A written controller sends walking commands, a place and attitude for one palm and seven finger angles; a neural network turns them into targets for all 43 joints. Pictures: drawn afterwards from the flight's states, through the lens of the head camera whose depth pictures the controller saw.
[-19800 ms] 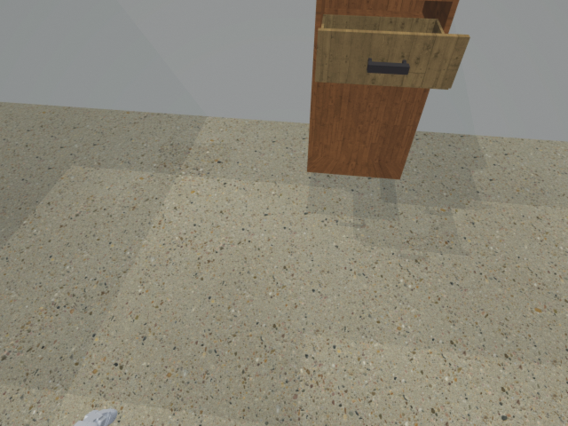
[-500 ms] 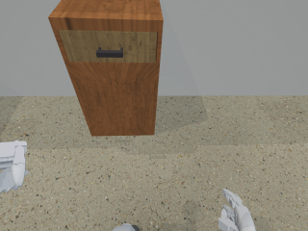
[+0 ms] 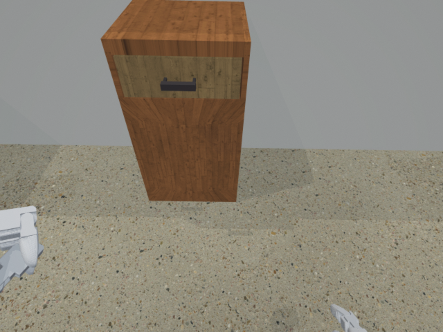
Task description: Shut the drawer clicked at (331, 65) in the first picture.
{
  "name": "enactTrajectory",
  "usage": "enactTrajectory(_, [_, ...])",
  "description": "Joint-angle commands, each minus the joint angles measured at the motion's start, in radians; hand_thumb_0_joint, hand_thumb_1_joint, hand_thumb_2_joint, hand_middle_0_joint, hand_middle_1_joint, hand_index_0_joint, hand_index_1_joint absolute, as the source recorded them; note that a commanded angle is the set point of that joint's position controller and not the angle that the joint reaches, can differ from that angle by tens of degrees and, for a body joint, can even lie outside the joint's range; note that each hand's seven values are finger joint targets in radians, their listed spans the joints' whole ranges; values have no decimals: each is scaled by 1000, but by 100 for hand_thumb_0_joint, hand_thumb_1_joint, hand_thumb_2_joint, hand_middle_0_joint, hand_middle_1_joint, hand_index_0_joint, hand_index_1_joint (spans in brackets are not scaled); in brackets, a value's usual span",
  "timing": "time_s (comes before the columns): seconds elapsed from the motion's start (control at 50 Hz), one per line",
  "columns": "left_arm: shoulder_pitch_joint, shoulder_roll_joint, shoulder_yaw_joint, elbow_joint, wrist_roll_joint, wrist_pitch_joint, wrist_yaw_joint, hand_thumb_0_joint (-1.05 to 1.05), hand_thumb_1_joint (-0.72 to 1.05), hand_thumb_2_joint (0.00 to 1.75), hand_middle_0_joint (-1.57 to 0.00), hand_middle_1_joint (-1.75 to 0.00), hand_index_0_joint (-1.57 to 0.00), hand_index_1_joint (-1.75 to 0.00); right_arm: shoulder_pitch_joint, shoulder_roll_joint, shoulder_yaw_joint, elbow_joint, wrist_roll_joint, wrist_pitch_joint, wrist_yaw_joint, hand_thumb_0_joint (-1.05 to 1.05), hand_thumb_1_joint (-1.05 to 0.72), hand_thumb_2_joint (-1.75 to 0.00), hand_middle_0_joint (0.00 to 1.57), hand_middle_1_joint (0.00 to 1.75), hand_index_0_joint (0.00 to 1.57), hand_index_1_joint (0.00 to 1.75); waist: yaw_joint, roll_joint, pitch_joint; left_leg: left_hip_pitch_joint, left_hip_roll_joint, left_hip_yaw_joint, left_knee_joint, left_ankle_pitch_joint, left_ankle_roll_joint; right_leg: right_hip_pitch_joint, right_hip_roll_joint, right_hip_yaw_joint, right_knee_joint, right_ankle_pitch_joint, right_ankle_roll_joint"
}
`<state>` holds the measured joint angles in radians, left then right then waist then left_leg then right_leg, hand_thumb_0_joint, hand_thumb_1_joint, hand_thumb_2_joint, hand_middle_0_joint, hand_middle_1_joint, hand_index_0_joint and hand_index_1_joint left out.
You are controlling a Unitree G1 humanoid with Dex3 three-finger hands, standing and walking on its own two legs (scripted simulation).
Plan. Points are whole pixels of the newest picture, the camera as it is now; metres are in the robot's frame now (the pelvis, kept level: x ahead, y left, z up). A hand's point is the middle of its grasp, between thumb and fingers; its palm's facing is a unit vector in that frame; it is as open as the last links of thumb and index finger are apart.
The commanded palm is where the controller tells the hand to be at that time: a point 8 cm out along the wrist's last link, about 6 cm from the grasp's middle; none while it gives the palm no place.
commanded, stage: stop stepping back and stand still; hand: left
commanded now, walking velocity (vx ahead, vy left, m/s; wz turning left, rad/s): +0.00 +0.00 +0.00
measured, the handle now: (179, 83) +0.91 +0.20 -0.01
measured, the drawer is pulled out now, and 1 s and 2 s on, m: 0.00 0.00 0.00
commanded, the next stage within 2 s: let the arm hang, fingers relaxed in 0.62 s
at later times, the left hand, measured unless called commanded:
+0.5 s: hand (44, 228) +0.21 +0.25 +0.16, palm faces +0.33 -0.82 -0.47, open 3.3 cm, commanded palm +0.16 +0.30 +0.18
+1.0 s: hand out of the picture +0.07 +0.22 -0.16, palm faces -0.03 -0.97 -0.22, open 3.1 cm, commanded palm none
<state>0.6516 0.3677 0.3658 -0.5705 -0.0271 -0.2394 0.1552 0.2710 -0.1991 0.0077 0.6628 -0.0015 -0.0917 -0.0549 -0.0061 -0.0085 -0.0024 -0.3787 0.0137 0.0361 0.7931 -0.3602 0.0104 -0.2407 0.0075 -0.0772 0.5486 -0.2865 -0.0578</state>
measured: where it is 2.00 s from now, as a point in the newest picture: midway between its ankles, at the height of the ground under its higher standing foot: outside the picture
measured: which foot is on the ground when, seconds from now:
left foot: down 0.00-1.00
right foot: down 0.00-1.00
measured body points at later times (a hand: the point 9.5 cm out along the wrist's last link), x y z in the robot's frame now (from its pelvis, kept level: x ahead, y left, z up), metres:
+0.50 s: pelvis +0.02 +0.02 +0.01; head +0.04 +0.02 +0.45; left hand +0.19 +0.30 +0.19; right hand +0.20 -0.21 -0.08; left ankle +0.05 +0.13 -0.73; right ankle +0.01 -0.08 -0.73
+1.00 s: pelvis +0.00 +0.04 +0.00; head +0.02 +0.04 +0.45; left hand +0.07 +0.27 -0.14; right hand +0.09 -0.22 -0.13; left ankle +0.05 +0.13 -0.73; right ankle +0.01 -0.08 -0.73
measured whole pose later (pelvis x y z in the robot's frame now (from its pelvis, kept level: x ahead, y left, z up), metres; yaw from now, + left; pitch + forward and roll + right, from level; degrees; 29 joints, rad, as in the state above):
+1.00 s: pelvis +0.00 +0.04 +0.00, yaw +1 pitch -1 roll +0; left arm 0.26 0.20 -0.01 0.83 0.03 0.06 0.02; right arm 0.19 -0.25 0.01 0.89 -0.03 0.02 0.01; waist -0.03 0.00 0.06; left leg -0.31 -0.01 0.05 0.54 -0.22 0.04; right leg -0.24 -0.03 -0.08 0.55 -0.28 0.00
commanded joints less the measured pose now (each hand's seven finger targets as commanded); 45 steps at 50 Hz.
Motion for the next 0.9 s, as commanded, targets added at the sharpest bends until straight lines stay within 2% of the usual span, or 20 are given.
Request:
enactTrajectory(0.0, [-81,148,91,-154,-12,-49,21,0,90,90,-140,-160,-140,-160,-141,-111,-42,-166,-2,-73,-29,0,-90,-90,20,30,20,30,-4,-29,-1,207,42,-20,-344,107,29,-107,-155,160,-167,-75,-7])
enactTrajectory(0.02, [-99,144,82,-184,-12,-52,18,0,90,90,-140,-160,-140,-160,-151,-132,-51,-176,-4,-75,-31,0,-90,-90,20,30,20,30,3,62,13,212,112,-120,-404,74,57,-128,-100,141,-118,-104,27])
enactTrajectory(0.04, [-126,152,83,-220,-5,-55,18,0,90,90,-140,-160,-140,-160,-157,-145,-51,-188,-1,-77,-31,0,-90,-90,20,30,20,30,8,102,18,172,162,-201,-439,68,80,-102,-54,114,-83,-60,57])
enactTrajectory(0.06, [-107,153,89,-199,-6,-54,14,0,90,90,-140,-160,-140,-160,-150,-148,-53,-188,6,-79,-30,0,-90,-90,20,30,20,30,10,90,1,130,175,-225,-452,25,83,-54,-37,108,-76,-42,74])
enactTrajectory(0.08, [-109,169,108,-217,-2,-51,10,0,90,90,-140,-160,-140,-160,-158,-127,-41,-178,1,-83,-30,0,-90,-90,20,30,20,30,6,174,7,103,162,-217,-502,-35,75,-41,-31,94,-53,-48,67])
enactTrajectory(0.1, [-114,156,100,-225,5,-51,11,0,90,90,-140,-160,-140,-160,-160,-114,-32,-180,0,-84,-30,0,-90,-90,20,30,20,30,6,187,29,50,167,-224,-526,-49,75,5,-25,77,-45,-28,66])
enactTrajectory(0.12, [-96,157,107,-213,7,-49,13,0,90,90,-140,-160,-140,-160,-154,-113,-32,-180,2,-85,-27,0,-90,-90,20,30,20,30,10,161,13,44,164,-198,-514,-21,72,42,-30,75,-59,3,65])
enactTrajectory(0.18, [-51,148,102,-197,-1,-39,12,0,90,90,-140,-160,-140,-160,-146,-116,-43,-189,3,-85,-19,0,-90,-90,20,30,20,30,10,37,-42,101,87,-93,-387,180,36,79,-62,127,-150,144,52])
enactTrajectory(0.24, [-28,139,92,-186,-13,-30,10,0,90,90,-140,-160,-140,-160,-141,-115,-47,-192,5,-71,-12,0,-90,-90,20,30,20,30,2,24,-89,177,67,-50,-326,298,15,67,-90,153,-165,264,38])
enactTrajectory(0.42, [10,162,113,-187,-24,-16,10,0,90,90,-140,-160,-140,-160,-160,-110,-42,-219,9,-35,-23,0,-90,-90,20,30,20,30,7,41,-107,207,76,-53,-357,400,15,97,-73,113,-157,334,52])
enactTrajectory(0.62, [11,155,100,-193,-22,-17,13,0,90,90,-140,-160,-140,-160,-160,-120,-48,-220,11,-34,-28,0,-90,-90,20,30,20,30,7,65,-92,196,76,-66,-395,347,14,95,-61,101,-176,260,55])
enactTrajectory(0.68, [4,165,106,-190,-22,-17,14,0,90,90,-140,-160,-140,-160,-167,-122,-47,-222,8,-37,-30,0,-90,-90,20,30,20,30,10,73,-69,174,79,-78,-426,280,14,84,-54,94,-188,192,58])
enactTrajectory(0.7, [-160,61,-266,657,76,125,-134,0,90,90,-140,-160,-140,-160,-204,-327,-100,25,8,-84,71,0,-90,-90,20,30,20,30,-28,71,10,79,106,-87,-248,440,30,-45,-137,47,-31,328,34])
enactTrajectory(0.72, [-167,44,-241,681,54,200,-150,0,90,90,-136,-156,-136,-156,-119,-259,-96,14,21,-16,72,0,-90,-90,20,30,20,30,-16,56,-65,127,102,-73,-259,410,22,-48,-129,102,-63,224,31])
enactTrajectory(0.74, [-189,3,-257,722,56,214,-153,0,90,90,-132,-151,-132,-151,-96,-223,-80,16,7,5,70,0,-90,-90,20,30,20,30,-13,28,-87,105,118,-106,-268,303,39,-66,-119,83,-50,99,28])
enactTrajectory(0.76, [-231,7,-264,765,59,221,-155,0,90,90,-128,-147,-128,-147,-101,-220,-68,6,-2,23,68,0,-90,-90,20,30,20,30,-8,-15,-60,51,121,-139,-298,247,60,-55,-102,73,-44,49,28])
enactTrajectory(0.78, [-268,15,-272,822,63,222,-155,0,90,90,-124,-143,-124,-143,-102,-213,-63,10,-10,32,66,0,-90,-90,20,30,20,30,-2,-125,-64,45,119,-153,-302,259,63,-30,-96,84,-51,56,22])
enactTrajectory(0.82, [-332,35,-283,952,62,225,-154,0,90,90,-116,-134,-116,-134,-111,-229,-60,35,-17,47,61,0,-90,-90,20,30,20,30,0,-189,-61,65,87,-138,-285,283,57,-12,-126,110,-82,111,2])
enactTrajectory(0.86, [-382,22,-301,1097,55,237,-147,0,90,90,-108,-125,-108,-125,-109,-205,-51,81,-23,69,59,0,-90,-90,20,30,20,30,-6,-132,-36,105,77,-130,-310,280,49,-34,-131,114,-98,80,-4])
enactTrajectory(0.88, [-396,16,-312,1162,52,245,-143,0,90,90,-104,-121,-104,-121,-108,-198,-42,104,-25,77,58,0,-90,-90,20,30,20,30,-3,-36,-13,91,83,-144,-351,274,47,-23,-116,109,-96,41,2])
